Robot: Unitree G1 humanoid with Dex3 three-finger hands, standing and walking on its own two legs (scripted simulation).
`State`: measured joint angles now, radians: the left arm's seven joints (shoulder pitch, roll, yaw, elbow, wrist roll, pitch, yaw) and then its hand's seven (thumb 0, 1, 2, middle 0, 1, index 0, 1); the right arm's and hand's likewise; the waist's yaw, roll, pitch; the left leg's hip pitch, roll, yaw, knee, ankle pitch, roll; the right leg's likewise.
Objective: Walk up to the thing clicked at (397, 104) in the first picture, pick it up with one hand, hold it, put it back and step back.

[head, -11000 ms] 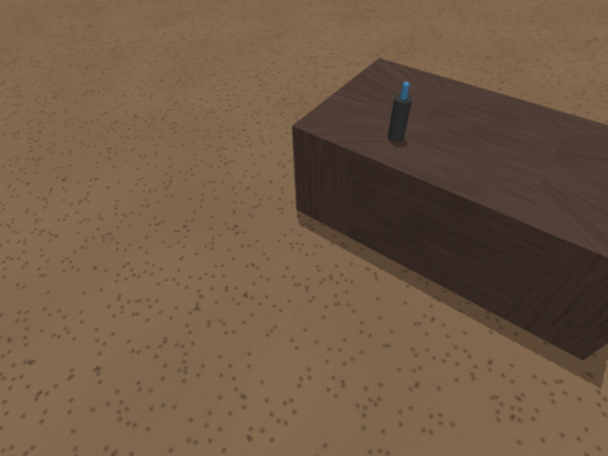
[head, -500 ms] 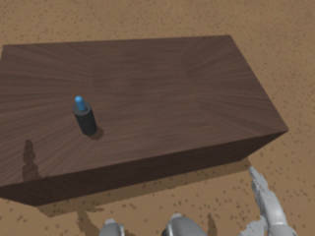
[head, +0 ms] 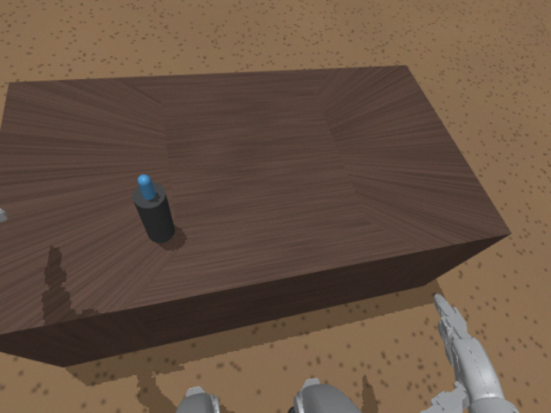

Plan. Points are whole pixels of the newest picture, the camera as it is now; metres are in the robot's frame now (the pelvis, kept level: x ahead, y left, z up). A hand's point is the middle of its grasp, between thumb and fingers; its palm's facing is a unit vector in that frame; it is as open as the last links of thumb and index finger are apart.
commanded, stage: go down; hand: left
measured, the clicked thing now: (153, 207) +0.51 +0.17 -0.15
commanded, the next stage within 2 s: none
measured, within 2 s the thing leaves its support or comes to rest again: neither
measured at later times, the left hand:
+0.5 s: hand out of the picture +0.43 +0.35 +0.08, palm faces +0.19 -0.98 +0.00, open 17.0 cm
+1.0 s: hand out of the picture +0.42 +0.36 +0.08, palm faces +0.19 -0.98 +0.00, open 17.1 cm
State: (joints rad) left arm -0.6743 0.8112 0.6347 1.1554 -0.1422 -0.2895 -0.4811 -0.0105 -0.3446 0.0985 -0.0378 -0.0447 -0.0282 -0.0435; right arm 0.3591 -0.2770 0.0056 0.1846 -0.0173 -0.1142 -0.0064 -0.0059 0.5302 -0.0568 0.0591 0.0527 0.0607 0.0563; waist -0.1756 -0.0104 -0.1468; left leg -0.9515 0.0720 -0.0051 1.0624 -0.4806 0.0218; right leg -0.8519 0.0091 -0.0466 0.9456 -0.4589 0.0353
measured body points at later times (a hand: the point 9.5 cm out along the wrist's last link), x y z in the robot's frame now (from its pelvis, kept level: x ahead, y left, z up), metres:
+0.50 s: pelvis -0.02 -0.01 +0.00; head +0.10 +0.05 +0.43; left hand +0.41 +0.40 +0.08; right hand +0.15 -0.27 -0.01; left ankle +0.01 +0.10 -0.67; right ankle -0.01 -0.15 -0.67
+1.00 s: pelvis -0.01 +0.00 +0.00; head +0.09 +0.06 +0.43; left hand +0.40 +0.41 +0.08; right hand +0.15 -0.26 -0.01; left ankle +0.01 +0.10 -0.67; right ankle -0.01 -0.15 -0.67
